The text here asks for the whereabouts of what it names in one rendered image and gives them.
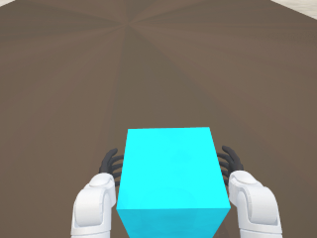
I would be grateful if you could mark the left robot hand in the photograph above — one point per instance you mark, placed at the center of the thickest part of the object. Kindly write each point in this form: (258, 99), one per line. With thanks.
(108, 161)

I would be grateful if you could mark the carton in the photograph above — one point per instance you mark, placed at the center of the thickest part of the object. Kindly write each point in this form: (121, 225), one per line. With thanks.
(171, 184)

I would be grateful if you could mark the robot right forearm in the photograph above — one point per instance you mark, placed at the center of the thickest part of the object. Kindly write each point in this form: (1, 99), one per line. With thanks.
(257, 209)

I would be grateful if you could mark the robot left forearm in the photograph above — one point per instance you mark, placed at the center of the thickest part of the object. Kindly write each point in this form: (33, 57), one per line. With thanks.
(92, 209)

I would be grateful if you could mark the right robot hand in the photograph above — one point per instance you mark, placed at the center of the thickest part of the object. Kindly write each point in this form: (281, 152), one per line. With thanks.
(233, 160)

